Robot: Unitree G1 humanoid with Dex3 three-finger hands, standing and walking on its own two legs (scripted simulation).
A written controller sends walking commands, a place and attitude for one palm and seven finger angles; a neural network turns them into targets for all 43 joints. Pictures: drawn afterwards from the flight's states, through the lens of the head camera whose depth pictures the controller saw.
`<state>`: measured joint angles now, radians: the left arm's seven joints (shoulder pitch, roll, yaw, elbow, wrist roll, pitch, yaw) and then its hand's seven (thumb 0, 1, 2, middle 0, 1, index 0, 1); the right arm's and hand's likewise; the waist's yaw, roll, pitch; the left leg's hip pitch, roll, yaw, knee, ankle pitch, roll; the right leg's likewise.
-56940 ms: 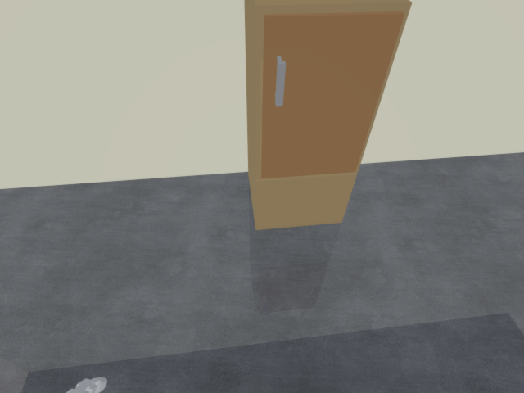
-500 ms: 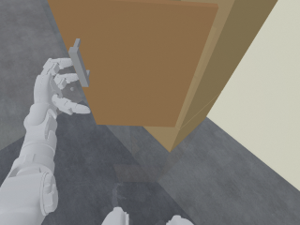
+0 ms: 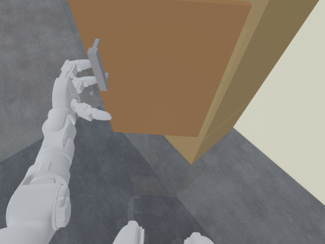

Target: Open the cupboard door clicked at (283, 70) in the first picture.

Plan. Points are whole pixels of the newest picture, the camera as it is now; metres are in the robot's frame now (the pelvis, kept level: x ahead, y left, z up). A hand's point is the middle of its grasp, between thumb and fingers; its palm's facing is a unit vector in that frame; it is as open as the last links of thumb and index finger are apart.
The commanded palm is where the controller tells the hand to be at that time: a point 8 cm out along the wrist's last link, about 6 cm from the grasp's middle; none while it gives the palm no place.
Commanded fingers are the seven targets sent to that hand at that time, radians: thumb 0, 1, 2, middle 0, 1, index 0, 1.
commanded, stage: move the hooked fingers beside the handle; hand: left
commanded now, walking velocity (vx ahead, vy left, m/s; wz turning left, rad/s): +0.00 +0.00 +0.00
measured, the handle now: (100, 66) +0.55 +0.19 +0.08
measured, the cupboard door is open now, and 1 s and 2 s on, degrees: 47 46 46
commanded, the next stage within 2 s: none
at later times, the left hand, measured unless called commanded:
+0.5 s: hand (90, 90) +0.46 +0.20 +0.08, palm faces +0.04 -1.00 -0.01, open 14.4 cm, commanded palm +0.44 +0.22 +0.08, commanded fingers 0.00 -0.50 0.30 -0.30 -1.20 -0.30 -1.20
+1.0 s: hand (87, 87) +0.47 +0.20 +0.08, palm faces +0.00 -1.00 +0.01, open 14.0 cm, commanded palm +0.45 +0.25 +0.08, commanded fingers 0.00 -0.50 0.30 -0.30 -1.20 -0.30 -1.20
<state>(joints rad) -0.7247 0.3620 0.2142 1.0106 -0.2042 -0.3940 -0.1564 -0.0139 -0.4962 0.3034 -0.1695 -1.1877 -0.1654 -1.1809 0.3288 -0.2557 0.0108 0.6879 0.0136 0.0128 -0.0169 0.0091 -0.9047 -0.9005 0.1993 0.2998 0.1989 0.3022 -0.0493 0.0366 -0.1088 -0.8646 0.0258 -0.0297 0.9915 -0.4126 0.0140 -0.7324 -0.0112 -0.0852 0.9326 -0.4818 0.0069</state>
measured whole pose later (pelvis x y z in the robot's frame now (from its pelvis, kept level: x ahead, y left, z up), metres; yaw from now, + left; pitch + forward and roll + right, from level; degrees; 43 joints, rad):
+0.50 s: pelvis +0.00 +0.00 +0.00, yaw -1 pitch +17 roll -3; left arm -0.76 0.42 0.27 1.06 -0.20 -0.40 -0.22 -0.01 -0.50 0.30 -0.21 -1.20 -0.20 -1.21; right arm 0.33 -0.27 0.02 0.69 0.02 0.01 -0.03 0.01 -0.90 -0.90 0.20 0.30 0.20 0.30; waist -0.07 0.03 -0.11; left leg -0.89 0.04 -0.03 0.99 -0.41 0.01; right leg -0.76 0.00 -0.08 0.94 -0.48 0.00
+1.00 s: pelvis +0.00 -0.01 +0.00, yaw -3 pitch +18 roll -3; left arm -0.74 0.50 0.40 1.09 -0.17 -0.38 -0.34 -0.01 -0.50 0.30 -0.28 -1.21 -0.28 -1.20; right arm 0.34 -0.27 0.04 0.65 0.02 0.05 -0.05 0.01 -0.90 -0.90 0.20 0.30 0.20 0.30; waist -0.11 0.02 -0.11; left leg -0.88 0.06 0.00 0.99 -0.42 0.01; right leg -0.77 0.02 -0.05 0.94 -0.48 0.00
